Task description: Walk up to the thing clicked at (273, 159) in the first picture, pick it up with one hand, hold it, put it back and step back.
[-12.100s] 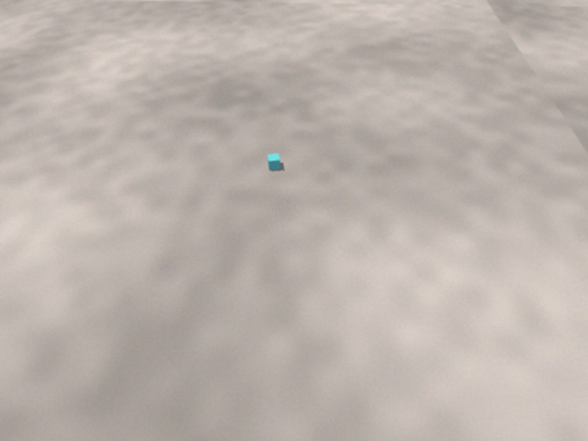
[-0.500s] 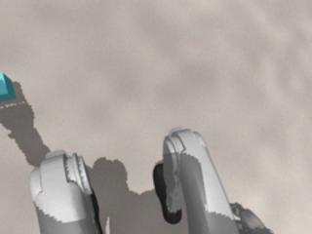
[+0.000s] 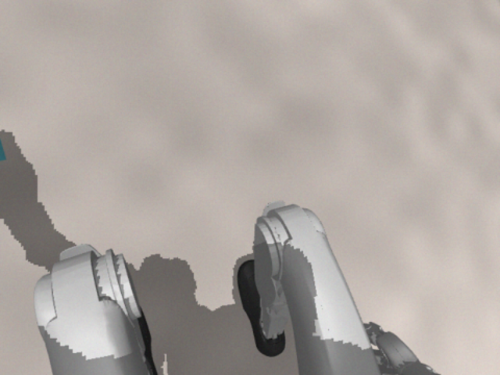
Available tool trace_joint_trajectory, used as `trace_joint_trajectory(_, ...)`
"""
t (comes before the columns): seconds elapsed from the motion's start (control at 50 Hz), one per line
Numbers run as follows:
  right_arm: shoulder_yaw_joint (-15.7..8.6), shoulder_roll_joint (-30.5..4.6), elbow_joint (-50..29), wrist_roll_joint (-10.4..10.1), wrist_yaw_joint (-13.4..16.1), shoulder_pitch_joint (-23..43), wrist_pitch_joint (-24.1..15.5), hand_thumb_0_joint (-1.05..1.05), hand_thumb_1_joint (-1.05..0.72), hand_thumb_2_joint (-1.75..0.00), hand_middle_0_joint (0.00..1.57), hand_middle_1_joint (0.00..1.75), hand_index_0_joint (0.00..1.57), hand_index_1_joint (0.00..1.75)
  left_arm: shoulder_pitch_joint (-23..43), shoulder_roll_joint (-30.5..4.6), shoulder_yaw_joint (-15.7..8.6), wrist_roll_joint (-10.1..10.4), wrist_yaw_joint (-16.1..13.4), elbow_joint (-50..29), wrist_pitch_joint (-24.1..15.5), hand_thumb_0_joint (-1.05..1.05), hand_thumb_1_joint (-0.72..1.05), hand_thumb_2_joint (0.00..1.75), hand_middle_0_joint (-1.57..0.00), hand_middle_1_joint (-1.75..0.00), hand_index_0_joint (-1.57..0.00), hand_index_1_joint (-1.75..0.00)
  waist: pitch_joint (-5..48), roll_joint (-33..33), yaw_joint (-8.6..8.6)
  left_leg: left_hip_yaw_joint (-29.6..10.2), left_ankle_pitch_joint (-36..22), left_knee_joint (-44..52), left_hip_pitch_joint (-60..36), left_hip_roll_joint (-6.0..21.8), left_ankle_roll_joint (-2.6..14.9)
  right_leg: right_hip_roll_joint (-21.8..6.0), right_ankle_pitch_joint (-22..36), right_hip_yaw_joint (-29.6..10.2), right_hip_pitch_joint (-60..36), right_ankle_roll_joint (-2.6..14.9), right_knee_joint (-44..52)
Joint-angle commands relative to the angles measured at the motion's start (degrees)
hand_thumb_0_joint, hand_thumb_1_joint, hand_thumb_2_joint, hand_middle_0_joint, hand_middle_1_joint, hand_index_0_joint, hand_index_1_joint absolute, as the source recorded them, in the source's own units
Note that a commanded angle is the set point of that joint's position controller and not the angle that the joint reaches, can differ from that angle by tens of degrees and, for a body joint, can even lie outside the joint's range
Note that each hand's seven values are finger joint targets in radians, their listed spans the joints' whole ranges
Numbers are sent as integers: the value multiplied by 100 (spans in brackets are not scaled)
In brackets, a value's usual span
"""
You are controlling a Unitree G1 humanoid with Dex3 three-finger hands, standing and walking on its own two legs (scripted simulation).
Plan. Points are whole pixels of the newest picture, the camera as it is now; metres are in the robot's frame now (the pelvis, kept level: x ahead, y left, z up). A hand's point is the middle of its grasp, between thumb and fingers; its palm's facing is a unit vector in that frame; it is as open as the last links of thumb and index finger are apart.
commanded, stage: rise first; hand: left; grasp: from above
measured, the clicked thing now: out of the picture +0.50 +0.38 -0.29
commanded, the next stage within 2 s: approach in 1.08 s
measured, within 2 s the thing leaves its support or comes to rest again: neither
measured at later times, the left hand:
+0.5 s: hand out of the picture +0.45 +0.42 -0.15, palm faces -0.43 -0.12 -0.90, open 11.4 cm
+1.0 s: hand out of the picture +0.45 +0.42 -0.16, palm faces -0.42 -0.12 -0.90, open 11.0 cm
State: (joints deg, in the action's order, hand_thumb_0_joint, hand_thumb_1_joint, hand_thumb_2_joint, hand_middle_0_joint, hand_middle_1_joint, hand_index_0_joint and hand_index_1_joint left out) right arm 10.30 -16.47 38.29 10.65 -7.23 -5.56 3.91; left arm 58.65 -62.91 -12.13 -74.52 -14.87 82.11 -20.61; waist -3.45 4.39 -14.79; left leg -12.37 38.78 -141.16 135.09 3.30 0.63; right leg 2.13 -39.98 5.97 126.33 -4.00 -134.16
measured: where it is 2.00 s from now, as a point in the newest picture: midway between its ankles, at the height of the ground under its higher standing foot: (205, 344)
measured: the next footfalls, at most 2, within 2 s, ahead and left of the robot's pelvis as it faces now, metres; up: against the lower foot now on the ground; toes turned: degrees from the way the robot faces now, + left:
none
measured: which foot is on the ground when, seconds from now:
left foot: down 0.00-1.00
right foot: down 0.00-1.00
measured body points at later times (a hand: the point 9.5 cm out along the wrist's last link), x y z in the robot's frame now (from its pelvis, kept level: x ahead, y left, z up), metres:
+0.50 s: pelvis +0.00 +0.00 +0.00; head +0.25 +0.12 +0.35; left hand +0.47 +0.42 -0.10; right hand +0.07 -0.27 -0.08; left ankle +0.07 +0.13 -0.29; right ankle +0.11 -0.13 -0.29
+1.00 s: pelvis +0.00 +0.00 +0.00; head +0.25 +0.13 +0.35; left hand +0.47 +0.42 -0.11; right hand +0.07 -0.27 -0.08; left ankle +0.07 +0.13 -0.29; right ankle +0.11 -0.13 -0.29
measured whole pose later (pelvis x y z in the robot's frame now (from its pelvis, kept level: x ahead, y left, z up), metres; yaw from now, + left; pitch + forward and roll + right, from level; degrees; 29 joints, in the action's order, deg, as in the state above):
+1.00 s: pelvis +0.00 +0.00 +0.00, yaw -1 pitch +30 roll -13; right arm 11.1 -16.6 37.5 9.8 -7.8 -6.5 2.7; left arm 59.7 -63.7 -11.1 -75.3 -15.2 82.9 -19.8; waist -3.4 4.6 -15.6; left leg -12.8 38.0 -141.5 135.9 2.9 1.0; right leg 2.2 -39.3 6.4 126.5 -3.9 -134.0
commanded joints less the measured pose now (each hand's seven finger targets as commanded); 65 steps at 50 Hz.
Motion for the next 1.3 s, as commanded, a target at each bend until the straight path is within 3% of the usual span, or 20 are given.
trace_joint_trajectory(0.0, -493, -1672, 33, 13, 51, -1100, -8, 0, -91, -90, 20, 30, 20, 30, 1458, -1836, -213, 132, -225, -826, 38, 0, -20, 71, -42, -70, -41, -71, 3863, -2750, 12, 497, -1209, 1462, -3593, -30, 48, 152, 1296, 578, -1193, 540, 1157)
trace_joint_trajectory(0.06, -469, -1682, 12, 19, 49, -1124, -13, 0, -91, -90, 20, 30, 20, 30, 1547, -1868, -212, 94, -248, -879, 19, 0, -18, 69, -43, -68, -43, -69, 3872, -2828, -41, 511, -1175, 1461, -3572, -35, 41, 162, 1309, 587, -1278, 537, 1181)
trace_joint_trajectory(0.08, -484, -1687, 21, 8, 47, -1112, -22, 0, -91, -91, 20, 30, 20, 30, 1456, -1890, -266, 113, -256, -838, 25, 0, -18, 68, -44, -69, -43, -69, 3868, -2749, 20, 513, -1162, 1450, -3593, -38, 51, 149, 1291, 575, -1268, 533, 1182)
trace_joint_trajectory(0.12, -464, -1667, 10, 6, 29, -1135, -46, 0, -91, -90, 20, 30, 20, 30, 1488, -1786, -196, 122, -263, -773, 25, 0, -17, 68, -45, -67, -44, -68, 3749, -2652, -73, 508, -1110, 1443, -3466, -40, 54, 157, 1270, 592, -1267, 535, 1178)
trace_joint_trajectory(0.18, -442, -1676, -14, -4, 38, -1093, -52, 0, -91, -90, 20, 30, 20, 30, 1501, -1938, -244, 95, -296, -809, 0, 0, -15, 66, -47, -65, -46, -66, 3824, -2746, -1, 578, -1071, 1411, -3403, -55, 68, 176, 1265, 567, -1375, 531, 1233)
trace_joint_trajectory(0.2, -444, -1666, -10, 8, 24, -1130, -66, 0, -91, -90, 20, 30, 20, 30, 1483, -1854, -198, 87, -293, -742, 1, 0, -14, 65, -47, -65, -46, -65, 3796, -2660, -75, 528, -1078, 1410, -3405, -46, 58, 171, 1279, 588, -1337, 531, 1203)
trace_joint_trajectory(0.32, -467, -1684, -8, 1, 9, -1173, -88, 0, -91, -91, 20, 30, 20, 30, 1503, -1941, -291, 80, -301, -908, 45, 0, -11, 63, -51, -61, -50, -62, 3956, -2795, -29, 533, -1190, 1450, -3564, -41, 49, 173, 1348, 596, -1386, 529, 1210)
trace_joint_trajectory(0.44, -466, -1639, 31, -25, -4, -1185, -105, 0, -91, -90, 20, 30, 20, 30, 1379, -1685, -105, 159, -177, -774, 108, 0, -9, 62, -51, -61, -50, -62, 3767, -2611, -82, 549, -1173, 1397, -3386, -51, 77, 170, 1356, 577, -1360, 521, 1238)
trace_joint_trajectory(0.64, -438, -1707, -4, -18, 2, -1135, -63, 0, -91, -90, 20, 30, 20, 30, 1422, -1895, -226, 114, -185, -837, 3, 0, -8, 61, -52, -60, -52, -61, 3834, -2742, -38, 500, -1255, 1452, -3540, -44, 52, 163, 1381, 617, -1339, 527, 1185)
trace_joint_trajectory(0.68, -414, -1672, -8, -25, -3, -1134, -60, 0, -91, -90, 20, 30, 20, 30, 1419, -1769, -117, 87, -192, -734, -9, 0, -8, 61, -53, -60, -52, -60, 3731, -2676, -75, 521, -1096, 1432, -3370, -49, 62, 190, 1284, 614, -1325, 530, 1225)
trace_joint_trajectory(0.8, -424, -1704, -11, -26, -6, -1163, -90, 0, -91, -90, 20, 30, 20, 30, 1624, -1820, -134, 46, -267, -781, 11, 0, -8, 61, -52, -60, -52, -61, 3739, -2715, -149, 503, -1197, 1406, -3486, -45, 60, 170, 1370, 629, -1293, 522, 1179)
trace_joint_trajectory(0.88, -425, -1702, -33, -49, 1, -1143, -121, 0, -91, -90, 20, 30, 20, 30, 1691, -1919, -146, 33, -289, -846, 53, 0, -7, 60, -53, -60, -53, -60, 3779, -2833, -87, 502, -989, 1460, -3434, -46, 37, 168, 1226, 621, -1247, 540, 1187)
trace_joint_trajectory(0.94, -424, -1700, -36, -44, -1, -1155, -126, 0, -91, -90, 20, 30, 20, 30, 1618, -1779, -42, 14, -243, -711, 104, 0, -7, 61, -53, -60, -52, -60, 3691, -2903, -135, 479, -1056, 1487, -3499, -46, 24, 163, 1256, 631, -1153, 546, 1147)
trace_joint_trajectory(0.98, -443, -1727, -32, -72, 10, -1189, -127, 0, -91, -90, 20, 30, 20, 30, 1641, -1877, -124, 35, -218, -857, 133, 0, -8, 61, -52, -62, -52, -62, 3778, -2915, -67, 469, -1142, 1509, -3631, -49, 30, 145, 1309, 618, -1169, 536, 1167)
trace_joint_trajectory(1.06, -428, -1697, -23, -65, -1, -1207, -125, 0, -91, -90, 20, 30, 20, 30, 1617, -1740, -3, 66, -150, -847, 150, 0, -7, 60, -51, -63, -52, -62, 3837, -2809, -152, 484, -1268, 1418, -3537, -43, 53, 157, 1437, 618, -1289, 517, 1197)
trace_joint_trajectory(1.12, -433, -1719, -67, -91, -7, -1186, -110, 0, -91, -90, 20, 30, 20, 30, 1603, -1795, -66, 125, -131, -865, 111, 0, -7, 60, -50, -64, -51, -63, 3779, -2844, -93, 419, -1200, 1510, -3520, -55, 24, 142, 1360, 644, -1208, 544, 1128)
trace_joint_trajectory(1.16, -431, -1739, -79, -87, -5, -1185, -113, 0, -91, -90, 20, 30, 20, 30, 1680, -1805, -44, 110, -108, -910, 85, 0, -14, 68, -52, -60, -49, -63, 3783, -2898, -146, 410, -1213, 1480, -3621, -41, 25, 139, 1359, 639, -1169, 538, 1146)
trace_joint_trajectory(1.22, -405, -1718, -77, -64, -18, -1237, -111, 0, -89, -89, 20, 30, 20, 30, 1804, -1687, 9, 92, -143, -960, 41, 0, -16, 67, -42, -66, -43, -66, 3798, -2891, -237, 427, -1346, 1459, -3650, -47, 28, 142, 1472, 650, -1257, 526, 1143)
trace_joint_trajectory(1.28, -421, -1731, -54, -59, -21, -1298, -146, 0, -90, -89, 20, 30, 20, 30, 2205, -1450, 228, 90, -163, -1046, 12, 0, -19, 71, -40, -69, -40, -69, 3791, -2991, -395, 381, -1210, 1501, -3735, -21, 8, 148, 1389, 678, -1083, 539, 1155)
